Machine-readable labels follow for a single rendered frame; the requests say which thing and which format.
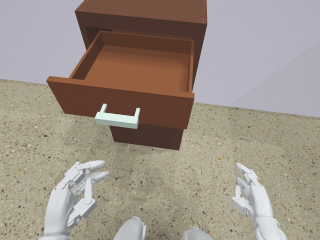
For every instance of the robot thigh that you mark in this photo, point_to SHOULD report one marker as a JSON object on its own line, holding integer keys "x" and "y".
{"x": 195, "y": 234}
{"x": 132, "y": 229}

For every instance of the right robot thigh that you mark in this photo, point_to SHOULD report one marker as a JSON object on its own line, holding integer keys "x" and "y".
{"x": 195, "y": 234}

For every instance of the handle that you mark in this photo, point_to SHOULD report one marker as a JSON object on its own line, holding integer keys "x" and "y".
{"x": 117, "y": 120}

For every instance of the robot right hand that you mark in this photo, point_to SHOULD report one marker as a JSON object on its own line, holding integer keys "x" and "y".
{"x": 256, "y": 202}

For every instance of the robot left hand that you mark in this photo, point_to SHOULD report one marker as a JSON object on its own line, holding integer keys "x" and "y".
{"x": 59, "y": 219}

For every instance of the cabinet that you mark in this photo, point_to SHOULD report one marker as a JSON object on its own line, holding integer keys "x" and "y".
{"x": 179, "y": 19}

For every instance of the right robot forearm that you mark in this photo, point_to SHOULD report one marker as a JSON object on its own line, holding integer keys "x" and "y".
{"x": 267, "y": 228}

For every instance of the left robot thigh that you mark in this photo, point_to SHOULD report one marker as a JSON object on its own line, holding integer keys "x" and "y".
{"x": 132, "y": 229}

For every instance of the drawer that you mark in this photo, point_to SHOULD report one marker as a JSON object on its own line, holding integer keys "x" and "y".
{"x": 129, "y": 71}

